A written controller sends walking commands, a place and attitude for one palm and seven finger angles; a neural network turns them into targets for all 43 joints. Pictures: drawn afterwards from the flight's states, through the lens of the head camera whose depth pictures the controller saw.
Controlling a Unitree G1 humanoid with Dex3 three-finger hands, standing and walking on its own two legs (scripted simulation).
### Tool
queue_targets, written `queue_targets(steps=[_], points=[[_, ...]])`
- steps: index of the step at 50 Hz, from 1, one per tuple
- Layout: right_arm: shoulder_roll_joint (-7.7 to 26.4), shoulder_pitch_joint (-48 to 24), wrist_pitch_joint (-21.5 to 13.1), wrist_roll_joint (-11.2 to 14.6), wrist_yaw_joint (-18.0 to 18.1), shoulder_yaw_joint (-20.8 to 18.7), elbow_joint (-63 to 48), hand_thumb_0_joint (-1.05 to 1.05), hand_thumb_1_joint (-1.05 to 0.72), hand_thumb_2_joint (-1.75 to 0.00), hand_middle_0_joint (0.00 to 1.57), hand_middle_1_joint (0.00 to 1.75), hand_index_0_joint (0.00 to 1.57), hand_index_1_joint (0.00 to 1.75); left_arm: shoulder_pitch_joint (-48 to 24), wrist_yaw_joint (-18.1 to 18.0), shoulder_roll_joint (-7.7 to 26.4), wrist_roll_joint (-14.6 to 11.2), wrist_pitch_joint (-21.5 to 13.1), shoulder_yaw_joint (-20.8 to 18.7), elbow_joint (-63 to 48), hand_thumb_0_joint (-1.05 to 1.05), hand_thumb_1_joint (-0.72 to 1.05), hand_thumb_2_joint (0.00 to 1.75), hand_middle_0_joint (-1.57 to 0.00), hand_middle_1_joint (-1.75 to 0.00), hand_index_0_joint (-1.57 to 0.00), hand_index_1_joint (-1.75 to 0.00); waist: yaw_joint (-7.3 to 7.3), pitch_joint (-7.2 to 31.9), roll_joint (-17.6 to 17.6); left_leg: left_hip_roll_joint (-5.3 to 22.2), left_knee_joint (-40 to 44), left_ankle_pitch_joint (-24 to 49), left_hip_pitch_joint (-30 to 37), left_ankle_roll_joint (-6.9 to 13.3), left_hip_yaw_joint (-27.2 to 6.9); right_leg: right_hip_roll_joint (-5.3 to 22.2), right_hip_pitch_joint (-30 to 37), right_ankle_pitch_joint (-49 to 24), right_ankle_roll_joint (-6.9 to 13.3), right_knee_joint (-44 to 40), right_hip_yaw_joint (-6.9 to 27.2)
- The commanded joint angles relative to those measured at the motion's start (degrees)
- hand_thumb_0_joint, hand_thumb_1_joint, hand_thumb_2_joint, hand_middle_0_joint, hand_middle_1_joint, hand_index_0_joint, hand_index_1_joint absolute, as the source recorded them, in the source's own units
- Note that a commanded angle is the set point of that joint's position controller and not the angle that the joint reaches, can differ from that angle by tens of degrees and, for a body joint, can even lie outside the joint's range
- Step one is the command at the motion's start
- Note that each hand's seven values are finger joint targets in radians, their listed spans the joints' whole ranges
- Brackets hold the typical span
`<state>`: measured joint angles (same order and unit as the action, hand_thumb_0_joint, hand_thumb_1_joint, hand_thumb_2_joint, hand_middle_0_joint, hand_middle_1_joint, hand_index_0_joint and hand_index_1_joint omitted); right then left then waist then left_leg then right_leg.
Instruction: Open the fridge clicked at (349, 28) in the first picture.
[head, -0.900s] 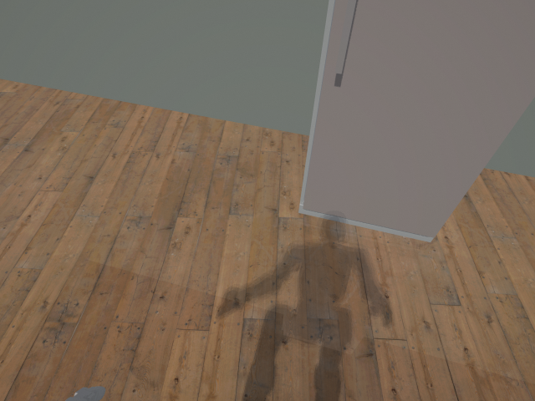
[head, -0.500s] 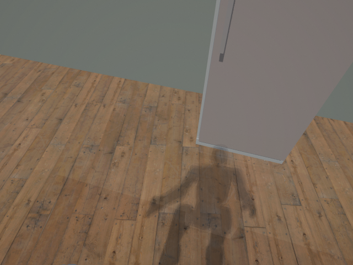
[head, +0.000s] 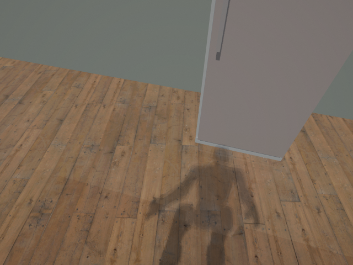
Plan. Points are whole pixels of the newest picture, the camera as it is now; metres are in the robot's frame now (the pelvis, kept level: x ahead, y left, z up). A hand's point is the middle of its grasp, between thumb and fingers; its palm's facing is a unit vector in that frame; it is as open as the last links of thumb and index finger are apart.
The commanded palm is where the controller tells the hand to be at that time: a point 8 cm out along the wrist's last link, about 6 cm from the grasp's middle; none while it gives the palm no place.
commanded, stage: stand and wait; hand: left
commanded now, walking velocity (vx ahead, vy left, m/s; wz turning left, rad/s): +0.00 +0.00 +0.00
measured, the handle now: (224, 12) +1.01 -0.14 +0.17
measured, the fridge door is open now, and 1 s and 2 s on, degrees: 0 0 0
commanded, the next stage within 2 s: look at it before walking up in 0.12 s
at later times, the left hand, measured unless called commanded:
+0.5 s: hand out of the picture +0.08 +0.24 -0.16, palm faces -0.03 -0.94 -0.34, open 7.4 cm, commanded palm none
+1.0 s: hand out of the picture +0.08 +0.23 -0.16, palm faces -0.04 -0.95 -0.31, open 7.4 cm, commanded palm none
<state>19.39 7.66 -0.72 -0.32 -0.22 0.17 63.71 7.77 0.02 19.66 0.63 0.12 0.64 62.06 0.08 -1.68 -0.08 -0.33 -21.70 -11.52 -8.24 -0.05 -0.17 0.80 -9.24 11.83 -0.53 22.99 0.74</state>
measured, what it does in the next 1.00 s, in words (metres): stands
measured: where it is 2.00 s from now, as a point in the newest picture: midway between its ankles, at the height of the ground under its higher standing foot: outside the picture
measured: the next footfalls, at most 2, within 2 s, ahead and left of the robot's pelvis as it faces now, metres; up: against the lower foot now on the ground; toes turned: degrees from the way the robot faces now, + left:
left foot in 1.56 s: +0.31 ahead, +0.09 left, +0.00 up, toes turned -15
right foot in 1.98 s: +0.22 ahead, -0.15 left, +0.00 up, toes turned -43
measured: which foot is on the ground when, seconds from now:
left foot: down 0.00-1.00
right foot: down 0.00-1.00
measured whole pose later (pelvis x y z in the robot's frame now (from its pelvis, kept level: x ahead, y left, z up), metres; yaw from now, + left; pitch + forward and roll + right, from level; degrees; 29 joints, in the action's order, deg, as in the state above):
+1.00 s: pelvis +0.02 -0.01 +0.00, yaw -3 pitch -1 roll +0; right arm 17.3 7.9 -0.1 -0.8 0.2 0.1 62.2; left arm 10.8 0.2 18.0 1.0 1.5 -0.1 61.1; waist -1.1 -0.6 -0.3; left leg 1.1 -24.1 -14.8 -8.0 -0.7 2.0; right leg -0.7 -10.2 14.3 0.1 25.8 2.8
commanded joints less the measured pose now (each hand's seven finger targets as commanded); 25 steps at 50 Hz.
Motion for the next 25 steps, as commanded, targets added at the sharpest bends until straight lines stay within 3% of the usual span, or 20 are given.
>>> queue_targets(steps=[1,25], points=[[11.86,-3.44,-1.24,-0.21,0.76,-2.36,-3.7,0.0,-0.9,-0.9,0.2,0.3,0.2,0.3,-2.74,-0.64,11.69,0.11,-1.57,-2.76,-3.9,0.0,0.9,0.9,-0.2,-0.3,-0.2,-0.3,-0.17,2.17,-0.56,6.52,4.45,2.02,-0.88,1.76,-6.03,5.75,-0.49,-0.59,2.2,-4.67,5.85],[11.94,-3.81,-1.29,-0.03,0.89,-2.23,-3.68,0.0,-0.9,-0.9,0.2,0.3,0.2,0.3,-2.64,-0.75,11.91,0.04,-1.94,-2.77,-3.8,0.0,0.9,0.9,-0.2,-0.3,-0.2,-0.3,-0.1,4.42,-0.27,7.02,3.38,8.78,1.37,1.43,-5.52,6.06,1.87,-9.12,2.39,-4.03,5.34]])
